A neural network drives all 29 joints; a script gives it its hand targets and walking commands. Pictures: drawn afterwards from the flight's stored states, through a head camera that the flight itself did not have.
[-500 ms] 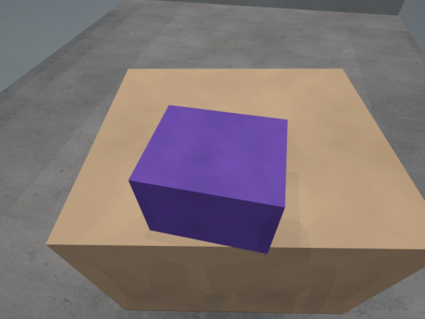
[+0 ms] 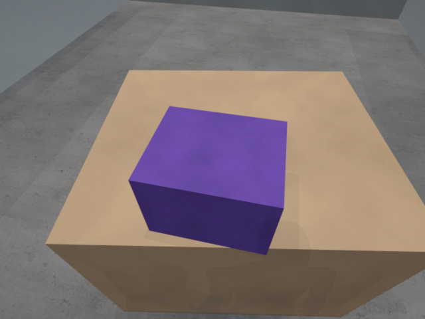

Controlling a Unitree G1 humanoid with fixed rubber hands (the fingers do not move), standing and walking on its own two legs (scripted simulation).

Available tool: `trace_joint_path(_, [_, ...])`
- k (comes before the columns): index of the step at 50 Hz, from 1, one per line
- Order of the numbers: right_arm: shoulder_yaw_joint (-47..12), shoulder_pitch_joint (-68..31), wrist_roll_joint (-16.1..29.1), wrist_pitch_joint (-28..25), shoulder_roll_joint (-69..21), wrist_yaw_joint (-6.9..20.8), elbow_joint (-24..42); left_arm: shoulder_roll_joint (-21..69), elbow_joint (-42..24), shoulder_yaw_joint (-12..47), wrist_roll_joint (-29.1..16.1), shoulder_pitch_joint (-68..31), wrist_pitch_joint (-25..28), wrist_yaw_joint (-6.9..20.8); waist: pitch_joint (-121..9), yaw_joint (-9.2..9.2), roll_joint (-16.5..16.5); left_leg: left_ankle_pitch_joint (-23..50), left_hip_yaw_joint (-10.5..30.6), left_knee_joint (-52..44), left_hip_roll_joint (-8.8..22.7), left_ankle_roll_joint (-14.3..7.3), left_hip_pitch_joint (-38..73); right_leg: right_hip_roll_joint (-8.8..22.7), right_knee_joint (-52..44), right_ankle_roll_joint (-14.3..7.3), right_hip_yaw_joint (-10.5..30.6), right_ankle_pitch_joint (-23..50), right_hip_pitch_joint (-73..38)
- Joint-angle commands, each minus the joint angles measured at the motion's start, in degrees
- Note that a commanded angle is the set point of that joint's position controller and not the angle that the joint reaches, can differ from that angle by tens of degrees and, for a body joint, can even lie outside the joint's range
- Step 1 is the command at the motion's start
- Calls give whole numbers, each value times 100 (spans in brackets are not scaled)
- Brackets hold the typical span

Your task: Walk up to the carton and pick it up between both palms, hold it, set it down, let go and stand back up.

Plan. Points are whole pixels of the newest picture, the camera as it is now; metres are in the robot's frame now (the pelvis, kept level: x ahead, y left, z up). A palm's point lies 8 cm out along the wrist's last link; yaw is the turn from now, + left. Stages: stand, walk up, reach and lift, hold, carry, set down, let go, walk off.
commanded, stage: stand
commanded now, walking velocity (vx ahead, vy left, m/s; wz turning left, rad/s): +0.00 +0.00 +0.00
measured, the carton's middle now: (216, 177) +0.41 +0.01 +0.01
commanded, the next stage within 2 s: none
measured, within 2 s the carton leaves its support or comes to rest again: neither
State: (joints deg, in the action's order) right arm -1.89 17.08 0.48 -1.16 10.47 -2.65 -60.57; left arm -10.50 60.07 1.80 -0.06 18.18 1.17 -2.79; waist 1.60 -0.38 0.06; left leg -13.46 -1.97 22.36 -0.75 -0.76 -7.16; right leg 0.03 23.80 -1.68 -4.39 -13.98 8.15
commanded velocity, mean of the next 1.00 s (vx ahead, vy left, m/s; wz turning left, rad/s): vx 0.00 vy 0.00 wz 0.00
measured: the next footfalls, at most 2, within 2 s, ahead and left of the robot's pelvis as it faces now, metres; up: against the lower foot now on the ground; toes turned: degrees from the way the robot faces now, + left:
none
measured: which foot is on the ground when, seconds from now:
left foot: down 0.00-1.00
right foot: down 0.00-1.00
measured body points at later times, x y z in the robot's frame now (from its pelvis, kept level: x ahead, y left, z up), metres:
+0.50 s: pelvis -0.01 -0.01 +0.00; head -0.01 -0.01 +0.45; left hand -0.01 +0.22 -0.15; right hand -0.01 -0.23 -0.16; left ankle -0.01 +0.11 -0.74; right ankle -0.01 -0.09 -0.74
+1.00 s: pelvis -0.01 -0.01 +0.00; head +0.00 -0.02 +0.45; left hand -0.02 +0.21 -0.16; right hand -0.02 -0.24 -0.16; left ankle -0.01 +0.11 -0.74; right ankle -0.01 -0.09 -0.74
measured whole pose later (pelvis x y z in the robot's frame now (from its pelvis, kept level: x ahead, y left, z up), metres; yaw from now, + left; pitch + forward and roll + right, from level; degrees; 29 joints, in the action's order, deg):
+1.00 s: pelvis -0.01 -0.01 +0.00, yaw +0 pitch -2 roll +0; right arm -1.3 18.4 0.2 -1.0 9.2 -3.0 -63.2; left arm -9.0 62.0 1.8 -0.2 19.3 1.3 -3.1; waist 1.7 -0.4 0.3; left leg -13.2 -1.4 23.2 0.4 0.3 -8.4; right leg -1.1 23.6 -2.7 -5.0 -13.3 8.8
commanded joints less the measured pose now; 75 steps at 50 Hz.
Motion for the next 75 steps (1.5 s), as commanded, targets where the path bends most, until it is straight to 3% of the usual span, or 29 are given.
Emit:
trace_joint_path(1, [129, 460, -16, -43, 653, -22, 118, -687, -106, -105, -16, 422, 50, -32, 228, 24, -92, 1048, 690, -428, 721, 37, -260, 688, -532, 98, 747, 1134, 104])
trace_joint_path(11, [112, 445, -20, -9, 502, -22, -20, -516, 16, -55, -1, 436, 25, -40, 410, 6, 26, 579, 639, -484, 704, 21, -385, 693, -605, 86, 758, 696, 189])
trace_joint_path(15, [108, 443, -20, -13, 554, -28, -28, -525, 2, -50, 2, 506, 40, -30, 433, -28, -116, 637, 662, -487, 706, 45, -365, 653, -644, 125, 779, 691, 256])
trace_joint_path(20, [121, 516, -25, -19, 567, -34, -95, -566, 24, -100, -15, 488, 43, -32, 440, 3, 36, 591, 643, -503, 683, 66, -441, 651, -659, 133, 763, 642, 239])
trace_joint_path(23, [136, 546, -15, -25, 531, -37, -109, -526, 56, -79, -8, 493, 63, -37, 384, 40, -161, 687, 664, -468, 703, 46, -324, 657, -677, 111, 784, 691, 298])
trace_joint_path(28, [104, 432, -32, -23, 488, -36, -127, -501, 85, -90, -9, 500, 48, -38, 411, -54, 74, 603, 620, -441, 661, 75, -373, 662, -707, 122, 813, 631, 242])
trace_joint_path(29, [98, 535, -27, -20, 405, -33, -124, -522, 77, -97, -21, 500, 50, -40, 390, -19, -57, 584, 659, -449, 668, 76, -392, 682, -713, 104, 791, 600, 244])
trace_joint_path(37, [138, 625, -25, 17, 447, -32, -186, -543, 95, -123, -9, 584, 13, -47, 546, 10, -16, 258, 600, -445, 646, 93, -511, 641, -787, 158, 816, 79, 471])
trace_joint_path(39, [143, 680, -32, 14, 457, -38, -183, -472, 89, -94, -1, 576, 25, -45, 527, 43, -92, 299, 634, -416, 668, 59, -505, 644, -765, 134, 785, 191, 475])
trace_joint_path(41, [145, 616, -35, 8, 434, -52, -162, -403, 89, -81, -20, 616, 20, -42, 563, 1, 129, 368, 614, -414, 657, 87, -508, 655, -776, 129, 824, 276, 539])
trace_joint_path(43, [134, 583, -49, -9, 457, -50, -188, -463, 98, -87, -6, 604, 43, -47, 455, -2, -19, 500, 637, -394, 689, 74, -457, 660, -733, 144, 805, 422, 320])
trace_joint_path(50, [151, 612, -40, -21, 425, -67, -198, -430, 98, -97, -8, 646, 78, -50, 305, 2, -28, 777, 644, -328, 719, 72, -276, 684, -694, 134, 795, 1019, 229])
trace_joint_path(60, [122, 609, -40, -11, 386, -67, -215, -441, 123, -99, -25, 602, 63, -51, 451, 10, 63, 690, 610, -364, 720, 102, -364, 677, -757, 132, 787, 809, 240])
trace_joint_path(64, [122, 633, -27, -14, 370, -83, -264, -401, 98, -103, -35, 561, 64, -44, 387, 24, -203, 716, 650, -373, 731, 80, -291, 669, -756, 101, 761, 843, 302])
trace_joint_path(67, [123, 575, -25, -26, 408, -84, -253, -414, 124, -116, -22, 600, 79, -46, 265, 9, -94, 761, 625, -310, 720, 77, -292, 698, -767, 107, 798, 974, 129])
trace_joint_path(68, [136, 507, -30, -19, 440, -80, -242, -369, 159, -105, -16, 578, 74, -52, 401, 13, 97, 714, 631, -336, 727, 77, -365, 688, -735, 83, 828, 977, 94])
trace_joint_path(72, [92, 520, -10, -12, 358, -100, -264, -351, 159, -96, -26, 600, 89, -49, 397, 4, -213, 884, 617, -287, 750, 109, -252, 716, -750, 166, 790, 1308, 200])
trace_joint_path(75, [109, 585, -22, -21, 366, -96, -269, -372, 124, -114, -27, 574, 66, -50, 315, 36, 25, 915, 600, -337, 744, 106, -231, 685, -730, 88, 804, 1277, 131])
